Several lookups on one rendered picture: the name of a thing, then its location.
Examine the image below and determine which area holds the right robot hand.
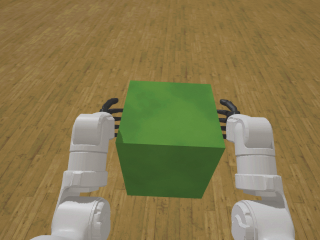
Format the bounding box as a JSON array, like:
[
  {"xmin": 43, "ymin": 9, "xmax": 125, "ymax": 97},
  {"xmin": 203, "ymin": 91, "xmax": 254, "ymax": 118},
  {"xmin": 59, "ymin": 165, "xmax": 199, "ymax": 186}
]
[{"xmin": 217, "ymin": 99, "xmax": 240, "ymax": 139}]

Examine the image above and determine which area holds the robot right upper arm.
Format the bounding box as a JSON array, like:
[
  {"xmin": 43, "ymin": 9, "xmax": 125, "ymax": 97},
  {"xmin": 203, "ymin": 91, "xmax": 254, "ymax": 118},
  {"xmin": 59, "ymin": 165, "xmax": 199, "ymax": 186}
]
[{"xmin": 231, "ymin": 200, "xmax": 295, "ymax": 240}]

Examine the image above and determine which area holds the left robot forearm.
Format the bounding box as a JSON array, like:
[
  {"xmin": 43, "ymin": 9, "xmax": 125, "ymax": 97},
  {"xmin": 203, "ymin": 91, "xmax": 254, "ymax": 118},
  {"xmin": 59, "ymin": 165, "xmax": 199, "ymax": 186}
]
[{"xmin": 51, "ymin": 112, "xmax": 115, "ymax": 234}]

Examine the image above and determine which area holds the carton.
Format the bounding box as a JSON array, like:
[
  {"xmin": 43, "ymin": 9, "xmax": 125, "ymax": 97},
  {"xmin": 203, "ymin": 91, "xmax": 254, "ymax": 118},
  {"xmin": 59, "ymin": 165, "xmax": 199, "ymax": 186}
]
[{"xmin": 115, "ymin": 80, "xmax": 226, "ymax": 199}]

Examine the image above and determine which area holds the robot left upper arm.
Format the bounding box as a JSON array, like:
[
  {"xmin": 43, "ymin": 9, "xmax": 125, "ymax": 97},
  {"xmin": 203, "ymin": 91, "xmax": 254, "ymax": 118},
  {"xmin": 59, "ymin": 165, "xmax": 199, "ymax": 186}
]
[{"xmin": 30, "ymin": 196, "xmax": 111, "ymax": 240}]

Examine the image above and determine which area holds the left robot hand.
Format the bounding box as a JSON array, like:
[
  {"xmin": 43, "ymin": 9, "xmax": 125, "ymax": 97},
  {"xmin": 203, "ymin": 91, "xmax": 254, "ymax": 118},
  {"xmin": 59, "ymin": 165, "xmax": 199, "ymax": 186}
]
[{"xmin": 99, "ymin": 98, "xmax": 123, "ymax": 137}]

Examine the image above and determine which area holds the right robot forearm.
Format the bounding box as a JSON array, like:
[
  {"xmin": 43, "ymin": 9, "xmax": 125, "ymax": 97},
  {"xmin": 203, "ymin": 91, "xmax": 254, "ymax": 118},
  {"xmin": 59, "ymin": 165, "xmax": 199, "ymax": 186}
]
[{"xmin": 226, "ymin": 114, "xmax": 295, "ymax": 238}]

